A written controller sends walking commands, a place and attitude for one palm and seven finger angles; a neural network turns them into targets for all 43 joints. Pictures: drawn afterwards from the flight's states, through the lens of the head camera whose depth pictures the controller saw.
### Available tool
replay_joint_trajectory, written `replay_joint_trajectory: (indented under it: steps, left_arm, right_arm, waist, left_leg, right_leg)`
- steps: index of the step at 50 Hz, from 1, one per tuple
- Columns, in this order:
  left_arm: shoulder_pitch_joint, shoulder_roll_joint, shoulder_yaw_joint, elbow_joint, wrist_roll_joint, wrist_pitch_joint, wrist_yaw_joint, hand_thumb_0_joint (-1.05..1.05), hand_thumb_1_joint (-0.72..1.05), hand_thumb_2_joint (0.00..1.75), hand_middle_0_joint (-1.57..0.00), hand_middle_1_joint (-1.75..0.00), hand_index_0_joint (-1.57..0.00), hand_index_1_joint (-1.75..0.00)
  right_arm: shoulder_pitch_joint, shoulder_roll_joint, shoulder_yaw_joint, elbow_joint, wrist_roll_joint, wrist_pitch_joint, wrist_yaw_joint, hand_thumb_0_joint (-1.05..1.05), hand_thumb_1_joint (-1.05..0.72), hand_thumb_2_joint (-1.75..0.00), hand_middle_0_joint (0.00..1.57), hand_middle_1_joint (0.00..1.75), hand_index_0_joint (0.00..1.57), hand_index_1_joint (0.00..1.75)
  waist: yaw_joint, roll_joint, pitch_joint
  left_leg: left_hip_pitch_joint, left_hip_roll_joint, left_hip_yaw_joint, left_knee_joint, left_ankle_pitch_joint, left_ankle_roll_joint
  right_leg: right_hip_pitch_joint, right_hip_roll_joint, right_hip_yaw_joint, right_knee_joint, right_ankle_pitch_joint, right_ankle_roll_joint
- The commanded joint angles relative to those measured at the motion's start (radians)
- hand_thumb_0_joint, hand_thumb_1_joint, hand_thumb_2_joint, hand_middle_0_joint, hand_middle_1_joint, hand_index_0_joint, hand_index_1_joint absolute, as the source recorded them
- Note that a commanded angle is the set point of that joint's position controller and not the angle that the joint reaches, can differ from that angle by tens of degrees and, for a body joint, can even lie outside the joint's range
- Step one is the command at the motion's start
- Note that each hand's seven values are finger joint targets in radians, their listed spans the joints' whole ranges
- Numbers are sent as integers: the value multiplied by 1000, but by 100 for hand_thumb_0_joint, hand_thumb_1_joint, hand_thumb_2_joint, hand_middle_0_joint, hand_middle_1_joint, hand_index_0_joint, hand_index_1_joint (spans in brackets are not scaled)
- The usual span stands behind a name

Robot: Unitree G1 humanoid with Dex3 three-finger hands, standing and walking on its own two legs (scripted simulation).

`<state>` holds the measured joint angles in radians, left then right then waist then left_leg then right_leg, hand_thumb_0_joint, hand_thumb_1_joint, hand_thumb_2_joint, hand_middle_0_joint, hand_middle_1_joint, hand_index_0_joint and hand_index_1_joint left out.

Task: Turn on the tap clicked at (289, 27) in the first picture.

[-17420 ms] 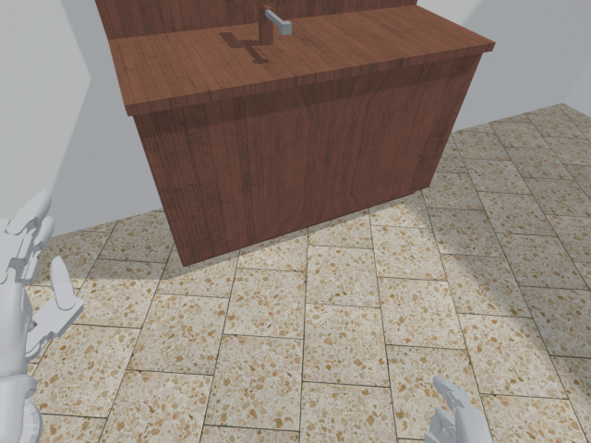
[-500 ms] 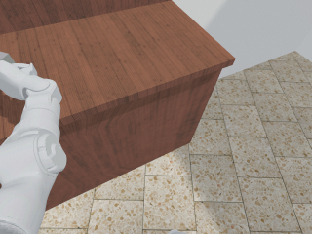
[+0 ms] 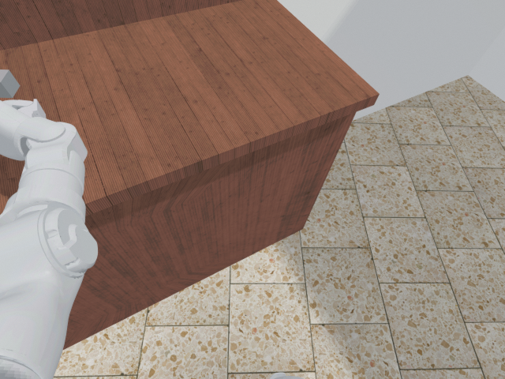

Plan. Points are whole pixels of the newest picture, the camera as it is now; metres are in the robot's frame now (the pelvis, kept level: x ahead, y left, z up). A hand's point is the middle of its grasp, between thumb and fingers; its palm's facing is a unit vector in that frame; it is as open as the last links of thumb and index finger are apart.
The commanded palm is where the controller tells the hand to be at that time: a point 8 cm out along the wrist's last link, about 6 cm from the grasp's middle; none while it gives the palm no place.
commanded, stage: lift the hand up off the lever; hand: left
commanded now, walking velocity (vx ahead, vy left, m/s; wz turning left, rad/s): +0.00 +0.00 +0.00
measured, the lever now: (2, 83) +0.55 +0.32 +0.15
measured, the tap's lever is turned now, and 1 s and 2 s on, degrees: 62 67 67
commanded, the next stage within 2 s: none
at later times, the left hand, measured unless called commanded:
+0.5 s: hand (28, 96) +0.52 +0.28 +0.15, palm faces +0.84 -0.53 -0.11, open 7.8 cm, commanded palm +0.47 +0.28 +0.15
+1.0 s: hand (33, 82) +0.53 +0.26 +0.16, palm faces +0.83 -0.55 -0.12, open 7.8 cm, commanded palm +0.47 +0.28 +0.17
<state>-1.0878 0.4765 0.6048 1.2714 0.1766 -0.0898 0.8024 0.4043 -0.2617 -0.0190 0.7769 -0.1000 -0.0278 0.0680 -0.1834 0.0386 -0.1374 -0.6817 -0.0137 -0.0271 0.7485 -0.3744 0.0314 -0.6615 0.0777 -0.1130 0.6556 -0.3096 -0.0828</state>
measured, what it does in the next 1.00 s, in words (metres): stands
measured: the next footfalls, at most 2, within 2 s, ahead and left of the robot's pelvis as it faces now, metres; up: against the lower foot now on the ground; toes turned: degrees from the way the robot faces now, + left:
none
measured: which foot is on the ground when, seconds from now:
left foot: down 0.00-1.00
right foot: down 0.00-1.00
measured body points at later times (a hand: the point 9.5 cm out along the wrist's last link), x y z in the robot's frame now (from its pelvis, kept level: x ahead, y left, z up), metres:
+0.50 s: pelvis +0.00 +0.01 +0.00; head +0.07 +0.02 +0.45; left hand +0.47 +0.30 +0.15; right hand -0.03 -0.25 -0.12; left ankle -0.02 +0.10 -0.71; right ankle +0.00 -0.07 -0.71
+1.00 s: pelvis -0.01 +0.01 +0.01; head +0.07 +0.02 +0.45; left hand +0.48 +0.29 +0.17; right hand -0.04 -0.25 -0.12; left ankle -0.02 +0.10 -0.71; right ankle +0.00 -0.07 -0.71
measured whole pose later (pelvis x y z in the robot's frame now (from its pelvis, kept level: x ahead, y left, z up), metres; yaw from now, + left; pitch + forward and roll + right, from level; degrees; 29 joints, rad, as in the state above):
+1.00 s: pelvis -0.01 +0.01 +0.01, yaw +0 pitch +17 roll -2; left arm -1.20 0.48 0.58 1.30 0.18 -0.01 0.82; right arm 0.40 -0.26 -0.02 0.81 -0.11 -0.05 0.07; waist -0.19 0.05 -0.13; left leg -0.65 -0.02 -0.02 0.70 -0.34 0.04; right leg -0.63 0.08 -0.11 0.60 -0.27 -0.07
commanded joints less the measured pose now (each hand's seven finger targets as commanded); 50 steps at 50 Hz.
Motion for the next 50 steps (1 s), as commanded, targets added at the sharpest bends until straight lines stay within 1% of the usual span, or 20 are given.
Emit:
replay_joint_trajectory:
  steps: [1, 4, 7, 12, 14, 15, 17, 22, 25, 27, 33, 36, 37, 39, 40, 41, 43, 45, 48, 50]
  left_arm:
    - [-540, 234, -75, -243, 47, -82, 0, 0, 90, 90, -15, -15, -15, -15]
    - [-547, 231, -76, -206, 39, -82, -8, 0, 90, 90, -15, -15, -15, -15]
    - [-569, 211, -90, -267, 25, -91, -10, 0, 90, 90, -15, -15, -15, -15]
    - [-525, 210, -69, -267, 14, -78, -7, 0, 90, 90, -15, -15, -15, -15]
    - [-517, 223, -58, -258, 15, -69, -6, 0, 90, 90, -15, -15, -15, -15]
    - [-509, 198, -75, -254, 16, -63, -7, 0, 90, 90, -15, -15, -15, -15]
    - [-476, 221, -48, -214, 15, -47, -3, 0, 90, 90, -15, -15, -15, -15]
    - [-500, 262, -34, -185, 33, -21, 4, 0, 90, 90, -15, -15, -15, -15]
    - [-521, 241, -63, -225, 44, -31, 5, 0, 90, 90, -15, -15, -15, -15]
    - [-546, 203, -96, -216, 47, -32, 4, 0, 90, 90, -15, -15, -15, -15]
    - [-556, 196, -97, -199, 10, -25, -11, 0, 90, 90, -15, -15, -15, -15]
    - [-618, 180, -124, -229, 17, -20, -6, 0, 90, 90, -15, -15, -15, -15]
    - [-623, 157, -142, -214, 21, -15, -1, 0, 90, 90, -15, -15, -15, -15]
    - [-620, 216, -92, -229, 25, -14, 12, 0, 90, 90, -15, -15, -15, -15]
    - [-630, 220, -92, -245, 26, -14, 17, 0, 90, 90, -15, -15, -15, -15]
    - [-640, 192, -114, -240, 26, -10, 20, 0, 90, 90, -15, -15, -15, -15]
    - [-621, 176, -125, -185, 36, 9, 22, 0, 90, 90, -15, -15, -15, -15]
    - [-607, 229, -86, -158, 41, 25, 26, 0, 90, 90, -15, -15, -15, -15]
    - [-613, 280, -53, -186, 44, 31, 30, 0, 90, 90, -15, -15, -15, -15]
    - [-582, 278, -51, -207, 44, 30, 26, 0, 90, 90, -15, -15, -15, -15]
  right_arm:
    - [166, -173, -63, -21, -8, -23, 1, 0, -90, -90, 20, 30, 20, 30]
    - [178, -180, -64, -13, -12, -21, 2, 0, -90, -90, 20, 30, 20, 30]
    - [175, -177, -66, -17, -11, -22, 7, 0, -90, -90, 20, 30, 20, 30]
    - [172, -180, -66, -16, -12, -16, 13, 0, -90, -90, 20, 30, 20, 30]
    - [170, -183, -65, -17, -11, -13, 11, 0, -90, -90, 20, 30, 20, 30]
    - [165, -179, -64, -18, -11, -13, 14, 0, -90, -90, 20, 30, 20, 30]
    - [160, -181, -64, -20, -8, -12, 12, 0, -90, -90, 20, 30, 20, 30]
    - [153, -181, -59, -25, -5, -16, 6, 0, -90, -90, 20, 30, 20, 30]
    - [148, -175, -60, -25, -4, -24, 7, 0, -90, -90, 20, 30, 20, 30]
    - [151, -176, -60, -14, -7, -31, 9, 0, -90, -90, 20, 30, 20, 30]
    - [146, -176, -58, -10, -1, -39, -1, 0, -90, -90, 20, 30, 20, 30]
    - [141, -176, -59, -5, -1, -40, -1, 0, -90, -90, 20, 30, 20, 30]
    - [139, -175, -58, -2, -4, -43, 0, 0, -90, -90, 20, 30, 20, 30]
    - [145, -180, -60, 2, -6, -43, -2, 0, -90, -90, 20, 30, 20, 30]
    - [141, -178, -60, 1, -6, -43, -2, 0, -90, -90, 20, 30, 20, 30]
    - [139, -175, -58, 2, -7, -44, -1, 0, -90, -90, 20, 30, 20, 30]
    - [137, -177, -56, 6, -11, -47, 0, 0, -90, -90, 20, 30, 20, 30]
    - [142, -183, -57, 2, -9, -45, -3, 0, -90, -90, 20, 30, 20, 30]
    - [149, -179, -58, -9, -6, -45, -8, 0, -90, -90, 20, 30, 20, 30]
    - [155, -176, -55, -14, -6, -48, -6, 0, -90, -90, 20, 30, 20, 30]
  waist:
    - [-16, 118, -429]
    - [-21, 111, -417]
    - [-10, 153, -476]
    - [7, 143, -448]
    - [9, 122, -426]
    - [7, 117, -406]
    - [9, 60, -376]
    - [3, 34, -337]
    - [5, 87, -362]
    - [-13, 71, -350]
    - [-8, 69, -371]
    - [-12, 127, -380]
    - [-19, 113, -371]
    - [-4, 117, -387]
    - [0, 136, -405]
    - [-11, 117, -401]
    - [-20, 91, -354]
    - [-11, 78, -361]
    - [3, 63, -409]
    - [15, 73, -430]
  left_leg:
    - [250, 27, -48, -16, 470, -4]
    - [245, 28, -54, -18, 479, -10]
    - [317, 31, -58, -17, 532, -21]
    - [321, 35, -60, -32, 570, -28]
    - [299, 34, -63, -41, 558, -26]
    - [295, 33, -57, -45, 548, -23]
    - [238, 27, -47, -54, 490, -10]
    - [178, 21, -40, -76, 394, 6]
    - [234, 26, -46, -74, 428, -5]
    - [253, 31, -56, -70, 429, -10]
    - [251, 25, -49, -81, 403, -9]
    - [296, 30, -62, -88, 427, -23]
    - [300, 32, -66, -87, 432, -25]
    - [305, 33, -72, -87, 458, -31]
    - [312, 33, -65, -86, 465, -31]
    - [307, 33, -63, -83, 465, -30]
    - [270, 33, -61, -87, 430, -26]
    - [240, 30, -54, -93, 410, -19]
    - [226, 28, -40, -97, 407, -9]
    - [243, 29, -35, -93, 453, -9]
  right_leg:
    - [208, -44, 80, -38, 368, 72]
    - [196, -41, 74, -35, 356, 68]
    - [200, -34, 72, -41, 358, 66]
    - [220, -30, 64, -49, 367, 63]
    - [237, -32, 61, -52, 370, 62]
    - [234, -31, 62, -57, 369, 63]
    - [263, -35, 65, -63, 367, 67]
    - [277, -44, 73, -78, 335, 73]
    - [247, -40, 71, -79, 322, 66]
    - [208, -35, 64, -80, 294, 66]
    - [241, -39, 70, -94, 295, 69]
    - [202, -36, 63, -96, 264, 62]
    - [185, -32, 59, -97, 256, 62]
    - [199, -31, 57, -93, 265, 58]
    - [207, -32, 62, -94, 278, 59]
    - [207, -31, 61, -95, 285, 61]
    - [195, -32, 57, -98, 265, 63]
    - [219, -37, 63, -98, 269, 64]
    - [287, -43, 73, -104, 318, 70]
    - [306, -42, 75, -99, 371, 71]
